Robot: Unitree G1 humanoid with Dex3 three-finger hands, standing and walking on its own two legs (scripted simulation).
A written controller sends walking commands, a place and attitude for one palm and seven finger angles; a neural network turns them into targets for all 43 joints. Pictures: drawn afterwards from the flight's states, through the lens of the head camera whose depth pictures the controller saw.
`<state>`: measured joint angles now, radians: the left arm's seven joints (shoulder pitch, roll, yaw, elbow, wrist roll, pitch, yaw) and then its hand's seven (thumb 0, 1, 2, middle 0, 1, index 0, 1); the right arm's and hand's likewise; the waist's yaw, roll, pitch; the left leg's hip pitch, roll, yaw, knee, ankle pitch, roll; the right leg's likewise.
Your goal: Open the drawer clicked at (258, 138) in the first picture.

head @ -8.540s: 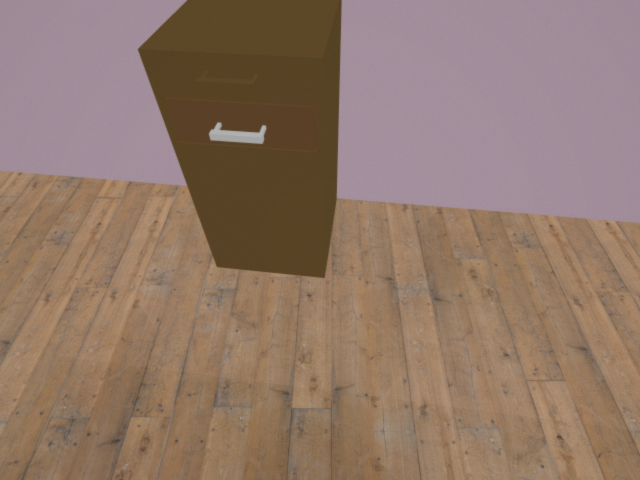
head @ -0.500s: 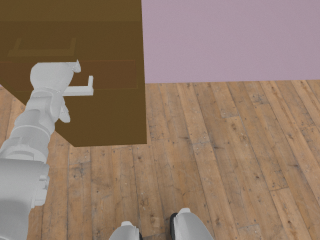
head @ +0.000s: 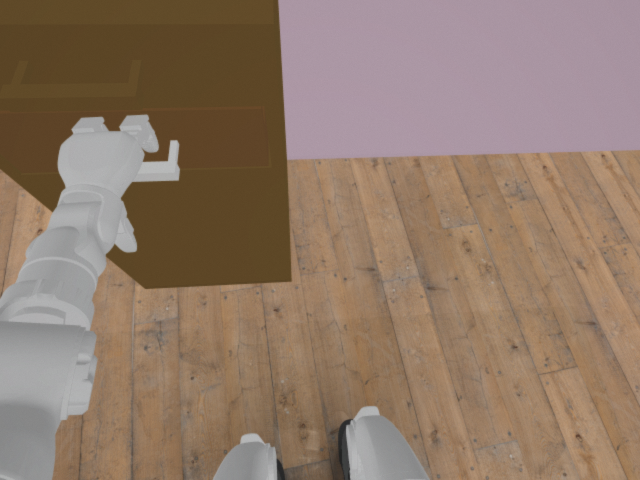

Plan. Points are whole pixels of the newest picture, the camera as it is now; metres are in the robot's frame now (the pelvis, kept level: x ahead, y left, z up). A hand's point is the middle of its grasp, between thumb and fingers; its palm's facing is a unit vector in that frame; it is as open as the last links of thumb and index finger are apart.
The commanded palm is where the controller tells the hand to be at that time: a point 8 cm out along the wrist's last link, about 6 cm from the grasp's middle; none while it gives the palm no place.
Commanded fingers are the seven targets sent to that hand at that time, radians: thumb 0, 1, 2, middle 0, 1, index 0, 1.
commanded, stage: lower the fingers behind the handle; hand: left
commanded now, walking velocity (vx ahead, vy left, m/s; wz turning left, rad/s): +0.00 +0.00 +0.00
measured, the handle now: (129, 160) +0.56 +0.23 -0.03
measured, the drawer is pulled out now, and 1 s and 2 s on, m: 0.00 0.00 0.00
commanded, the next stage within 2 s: close the thumb around the handle in 1.20 s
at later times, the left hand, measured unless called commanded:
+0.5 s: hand (125, 195) +0.50 +0.24 -0.04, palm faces -0.12 -0.03 -0.99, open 13.8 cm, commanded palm +0.50 +0.23 +0.01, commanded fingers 0.00 -0.50 0.30 -0.30 -1.20 -0.30 -1.20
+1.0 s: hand (133, 200) +0.50 +0.23 -0.05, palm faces -0.10 -0.01 -1.00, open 13.8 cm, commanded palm +0.49 +0.23 -0.01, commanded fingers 0.00 -0.50 0.30 -0.30 -1.20 -0.30 -1.20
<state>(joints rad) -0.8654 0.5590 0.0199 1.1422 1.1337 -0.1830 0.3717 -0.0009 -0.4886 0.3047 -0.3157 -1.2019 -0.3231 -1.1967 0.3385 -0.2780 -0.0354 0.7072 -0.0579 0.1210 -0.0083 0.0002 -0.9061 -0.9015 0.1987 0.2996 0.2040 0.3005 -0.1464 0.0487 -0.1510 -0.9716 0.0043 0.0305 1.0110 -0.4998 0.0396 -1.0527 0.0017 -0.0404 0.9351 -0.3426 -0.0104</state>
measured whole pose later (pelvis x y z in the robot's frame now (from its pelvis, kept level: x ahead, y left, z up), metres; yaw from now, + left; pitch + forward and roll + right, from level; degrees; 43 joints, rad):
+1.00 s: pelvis -0.02 +0.00 -0.04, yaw +0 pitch +30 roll -2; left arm -0.94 0.60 0.03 1.16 1.13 -0.11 0.36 0.00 -0.49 0.30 -0.31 -1.20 -0.32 -1.20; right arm 0.30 -0.27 0.00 0.70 -0.06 0.10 0.00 0.00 -0.91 -0.90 0.20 0.30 0.20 0.30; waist -0.18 0.06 -0.16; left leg -1.19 0.01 0.01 1.22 -0.56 0.04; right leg -1.26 0.00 -0.06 1.12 -0.38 -0.01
